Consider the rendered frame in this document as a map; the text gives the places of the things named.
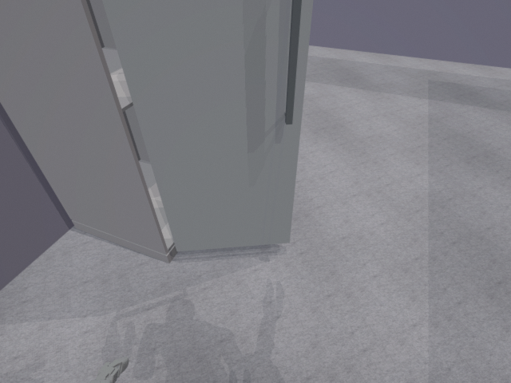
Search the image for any handle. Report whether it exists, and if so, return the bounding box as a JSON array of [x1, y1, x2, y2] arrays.
[[285, 0, 302, 124]]

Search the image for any robot left hand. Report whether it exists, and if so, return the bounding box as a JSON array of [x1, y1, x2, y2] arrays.
[[90, 357, 129, 383]]

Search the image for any fridge door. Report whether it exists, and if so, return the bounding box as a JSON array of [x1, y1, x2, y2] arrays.
[[102, 0, 313, 251]]

